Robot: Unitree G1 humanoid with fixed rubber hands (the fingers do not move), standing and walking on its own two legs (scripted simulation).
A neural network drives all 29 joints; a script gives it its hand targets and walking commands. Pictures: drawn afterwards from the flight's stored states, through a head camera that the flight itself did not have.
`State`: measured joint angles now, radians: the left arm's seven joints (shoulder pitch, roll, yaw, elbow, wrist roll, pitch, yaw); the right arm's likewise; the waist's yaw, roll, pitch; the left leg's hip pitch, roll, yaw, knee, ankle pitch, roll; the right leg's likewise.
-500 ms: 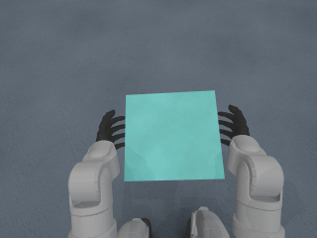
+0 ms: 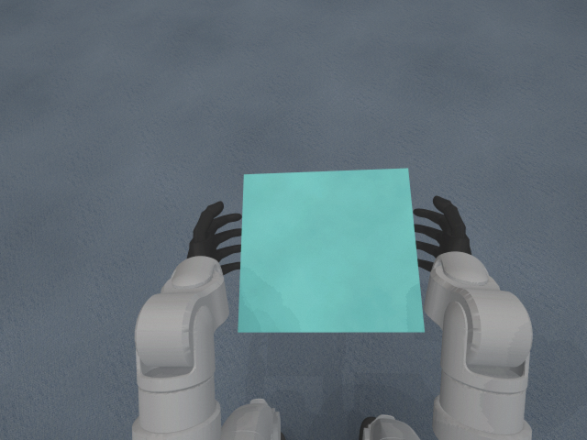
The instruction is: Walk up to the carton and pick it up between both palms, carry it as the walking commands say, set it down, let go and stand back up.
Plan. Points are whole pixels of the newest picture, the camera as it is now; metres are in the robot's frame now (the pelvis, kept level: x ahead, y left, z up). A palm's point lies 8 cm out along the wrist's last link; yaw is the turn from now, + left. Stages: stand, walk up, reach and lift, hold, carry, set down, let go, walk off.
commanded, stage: carry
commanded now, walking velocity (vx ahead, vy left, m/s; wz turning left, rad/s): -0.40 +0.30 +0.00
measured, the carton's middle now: (326, 259) +0.34 -0.02 +0.01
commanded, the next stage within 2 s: none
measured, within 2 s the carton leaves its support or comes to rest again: neither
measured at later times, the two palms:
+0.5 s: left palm out of the picture +0.07 +0.21 +0.09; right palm out of the picture +0.08 -0.07 +0.07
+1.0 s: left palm out of the picture -0.12 +0.31 +0.08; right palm out of the picture -0.10 +0.03 +0.08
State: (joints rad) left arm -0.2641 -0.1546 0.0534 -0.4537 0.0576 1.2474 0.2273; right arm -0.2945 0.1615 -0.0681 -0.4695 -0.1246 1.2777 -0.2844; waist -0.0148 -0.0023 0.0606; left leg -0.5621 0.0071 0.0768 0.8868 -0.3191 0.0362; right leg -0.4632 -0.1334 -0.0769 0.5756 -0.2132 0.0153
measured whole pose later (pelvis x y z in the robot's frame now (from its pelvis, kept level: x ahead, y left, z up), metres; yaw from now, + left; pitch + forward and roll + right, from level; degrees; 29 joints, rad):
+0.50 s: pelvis -0.20 +0.08 -0.01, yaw +0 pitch +0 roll +3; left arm -0.22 -0.15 0.04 -0.41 0.05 1.31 0.23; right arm -0.23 0.15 -0.07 -0.38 -0.12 1.27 -0.24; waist 0.01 -0.01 0.06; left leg -0.58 -0.05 0.12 0.90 -0.33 0.05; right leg -0.26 -0.09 -0.06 0.66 -0.41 -0.01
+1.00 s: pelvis -0.39 +0.17 -0.02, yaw +1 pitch +1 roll +2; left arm -0.22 -0.14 0.04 -0.49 0.06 1.25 0.26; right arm -0.28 0.16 -0.06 -0.41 -0.12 1.22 -0.24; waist 0.01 -0.01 0.07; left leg -0.50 -0.03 0.14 0.58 -0.10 0.08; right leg -0.37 -0.06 -0.04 0.93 -0.54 0.00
